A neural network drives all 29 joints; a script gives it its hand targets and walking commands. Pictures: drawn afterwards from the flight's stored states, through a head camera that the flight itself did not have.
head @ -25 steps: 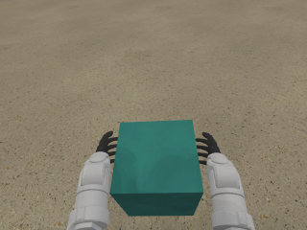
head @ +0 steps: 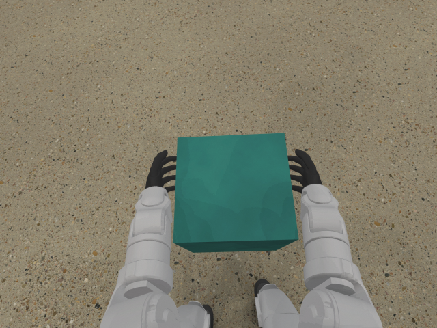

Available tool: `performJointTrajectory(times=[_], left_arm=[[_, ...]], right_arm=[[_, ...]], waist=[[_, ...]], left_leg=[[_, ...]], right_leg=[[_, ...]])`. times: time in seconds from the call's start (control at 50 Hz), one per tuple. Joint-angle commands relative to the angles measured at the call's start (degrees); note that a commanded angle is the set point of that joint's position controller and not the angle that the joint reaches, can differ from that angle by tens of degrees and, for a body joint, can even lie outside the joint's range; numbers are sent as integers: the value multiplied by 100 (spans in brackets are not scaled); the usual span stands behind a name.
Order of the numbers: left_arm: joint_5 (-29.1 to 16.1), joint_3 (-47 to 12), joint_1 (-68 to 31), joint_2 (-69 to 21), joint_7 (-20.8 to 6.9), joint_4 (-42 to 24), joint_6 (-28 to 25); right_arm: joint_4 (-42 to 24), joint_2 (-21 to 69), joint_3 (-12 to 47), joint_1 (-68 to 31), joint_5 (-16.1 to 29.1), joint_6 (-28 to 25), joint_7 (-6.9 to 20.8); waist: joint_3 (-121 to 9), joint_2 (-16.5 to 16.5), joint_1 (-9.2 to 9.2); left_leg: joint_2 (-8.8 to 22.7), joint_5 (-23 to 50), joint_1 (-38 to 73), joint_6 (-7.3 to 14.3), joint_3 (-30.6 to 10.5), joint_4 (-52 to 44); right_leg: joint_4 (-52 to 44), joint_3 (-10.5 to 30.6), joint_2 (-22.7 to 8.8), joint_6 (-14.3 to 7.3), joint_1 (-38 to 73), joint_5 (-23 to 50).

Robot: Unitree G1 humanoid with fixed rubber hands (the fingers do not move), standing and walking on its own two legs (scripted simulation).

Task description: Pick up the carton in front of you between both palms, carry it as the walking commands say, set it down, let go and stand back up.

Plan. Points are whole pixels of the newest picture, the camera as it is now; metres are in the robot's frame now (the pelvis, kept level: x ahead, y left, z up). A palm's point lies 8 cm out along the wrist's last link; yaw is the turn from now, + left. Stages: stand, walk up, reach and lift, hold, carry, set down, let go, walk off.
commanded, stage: set down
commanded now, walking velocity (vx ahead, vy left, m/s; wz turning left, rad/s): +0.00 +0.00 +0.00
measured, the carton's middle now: (232, 200) +0.35 -0.02 -0.13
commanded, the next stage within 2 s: none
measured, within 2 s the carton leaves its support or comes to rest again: rests again in 1.92 s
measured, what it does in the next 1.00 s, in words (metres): lowers itself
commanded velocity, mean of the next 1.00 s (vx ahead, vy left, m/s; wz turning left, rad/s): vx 0.00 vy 0.00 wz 0.00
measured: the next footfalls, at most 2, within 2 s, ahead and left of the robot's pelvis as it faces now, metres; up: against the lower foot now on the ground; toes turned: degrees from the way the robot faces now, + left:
none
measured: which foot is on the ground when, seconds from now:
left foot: down 0.00-1.00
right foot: down 0.00-1.00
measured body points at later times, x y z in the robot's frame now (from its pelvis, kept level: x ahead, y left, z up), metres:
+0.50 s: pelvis -0.05 -0.02 -0.14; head +0.18 -0.06 +0.24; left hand +0.39 +0.12 -0.21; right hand +0.40 -0.18 -0.22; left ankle -0.01 +0.13 -0.72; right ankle +0.07 -0.13 -0.72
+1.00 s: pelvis -0.07 -0.02 -0.26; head +0.23 -0.04 +0.08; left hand +0.42 +0.12 -0.37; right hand +0.43 -0.18 -0.39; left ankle -0.01 +0.13 -0.72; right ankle +0.07 -0.13 -0.72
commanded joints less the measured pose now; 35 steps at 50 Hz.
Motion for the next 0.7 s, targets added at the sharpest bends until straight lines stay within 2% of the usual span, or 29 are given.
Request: performJointTrajectory(times=[0.0,0.08,0.12,0.16,0.22,0.28,0.36,0.42,0.52,0.68], left_arm=[[-868,-2444,-1948,-4511,-930,444,-800],[-1275,-3308,-2396,-4696,-845,195,-1370],[-1440,-3684,-2562,-4663,-795,-63,-1489],[-1546,-3917,-2841,-4525,-776,-308,-1497],[-1634,-3964,-3263,-4446,-843,-418,-1327],[-1611,-3762,-3699,-4427,-1000,-263,-1049],[-1509,-3356,-4155,-4420,-1195,149,-673],[-1478,-3088,-4502,-4397,-1269,393,-520],[-1579,-2906,-5033,-4400,-1267,628,-481],[-1793,-2891,-5510,-4306,-1142,820,-555]], right_arm=[[264,4062,2502,-2275,994,-843,1144],[33,4517,3336,-2635,1354,-1350,1098],[-140,4626,3607,-2713,1457,-1441,1046],[-238,4600,3703,-2854,1500,-1428,989],[-122,4520,3631,-3065,1443,-1269,951],[184,4564,3456,-3363,1356,-1009,976],[543,4706,3168,-3799,1296,-622,1027],[728,4799,3040,-4130,1287,-444,1018],[793,4884,3036,-4706,1375,-393,930],[825,4702,3078,-5236,1562,-469,788]], waist=[[-3331,-384,34],[-5243,-728,39],[-6006,-769,18],[-6370,-708,-23],[-6335,-518,-72],[-5931,-407,-125],[-5688,-457,-132],[-5807,-573,-93],[-6341,-801,-51],[-6831,-975,-135]], left_leg=[[-438,2163,-1413,-263,194,-1],[-498,2642,-2472,-369,272,751],[-526,2696,-2893,-400,322,1033],[-572,2412,-3247,-415,397,1294],[-655,1559,-3494,-407,505,1685],[-688,352,-4033,-349,576,1990],[-725,-477,-5043,-248,678,2487],[-747,-671,-5683,-208,743,2867],[-812,-674,-6428,-182,826,3469],[-907,-668,-7186,-209,946,4303]], right_leg=[[835,-252,520,-237,2300,2745],[1635,-142,436,-144,2447,4029],[1936,-143,429,-109,2375,4306],[2149,-205,468,-73,1932,3922],[2329,-380,580,-21,719,2371],[2524,-515,613,-17,-302,794],[2881,-535,637,-59,-898,-331],[3160,-468,623,-37,-1136,-613],[3720,-463,641,33,-1375,-473],[4518,-572,669,115,-1892,-242]])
